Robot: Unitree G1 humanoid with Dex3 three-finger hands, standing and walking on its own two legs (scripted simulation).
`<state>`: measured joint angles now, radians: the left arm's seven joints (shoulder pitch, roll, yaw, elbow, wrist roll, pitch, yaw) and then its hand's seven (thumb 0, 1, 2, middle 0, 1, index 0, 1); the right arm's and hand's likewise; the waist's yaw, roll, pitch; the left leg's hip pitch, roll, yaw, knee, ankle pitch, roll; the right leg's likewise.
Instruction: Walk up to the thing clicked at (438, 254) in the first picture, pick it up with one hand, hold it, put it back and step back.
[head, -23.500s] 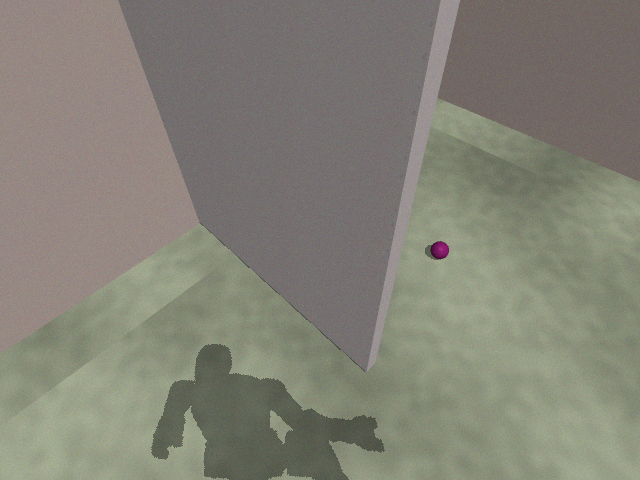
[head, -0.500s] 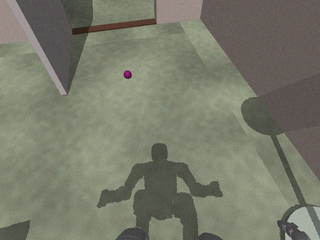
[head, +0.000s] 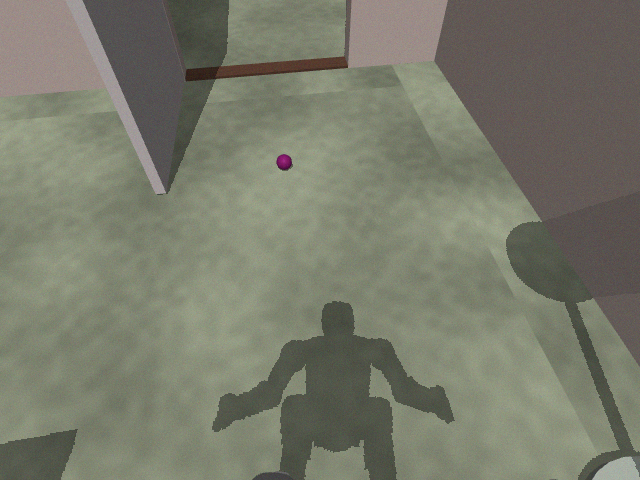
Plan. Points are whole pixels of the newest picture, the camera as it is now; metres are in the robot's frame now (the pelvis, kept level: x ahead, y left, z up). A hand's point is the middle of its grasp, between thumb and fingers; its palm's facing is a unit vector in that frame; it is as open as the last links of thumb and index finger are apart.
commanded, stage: walk up
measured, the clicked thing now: (284, 162) +1.49 +0.19 -0.72
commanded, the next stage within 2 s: stand in 0.50 s
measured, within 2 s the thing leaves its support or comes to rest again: neither
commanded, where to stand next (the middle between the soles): +0.07 +0.00 m, yaw -2 degrees
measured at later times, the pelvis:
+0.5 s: pelvis +0.01 -0.01 +0.02, yaw +2 degrees
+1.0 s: pelvis +0.01 -0.02 +0.03, yaw +0 degrees
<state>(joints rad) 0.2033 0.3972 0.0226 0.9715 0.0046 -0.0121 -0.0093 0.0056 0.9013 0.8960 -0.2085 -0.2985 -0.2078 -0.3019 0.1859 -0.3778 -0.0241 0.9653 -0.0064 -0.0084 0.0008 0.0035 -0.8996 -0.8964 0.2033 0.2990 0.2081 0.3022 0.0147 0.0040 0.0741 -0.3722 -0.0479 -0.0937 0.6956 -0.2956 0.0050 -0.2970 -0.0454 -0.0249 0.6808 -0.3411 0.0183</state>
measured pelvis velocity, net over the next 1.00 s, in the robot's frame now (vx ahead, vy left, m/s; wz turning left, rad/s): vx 0.01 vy -0.02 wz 0.00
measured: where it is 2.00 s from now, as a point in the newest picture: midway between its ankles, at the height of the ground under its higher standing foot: outside the picture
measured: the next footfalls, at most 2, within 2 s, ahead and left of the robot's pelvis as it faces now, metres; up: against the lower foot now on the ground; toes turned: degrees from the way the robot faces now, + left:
none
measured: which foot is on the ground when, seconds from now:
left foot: down 0.00-1.00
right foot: down 0.00-1.00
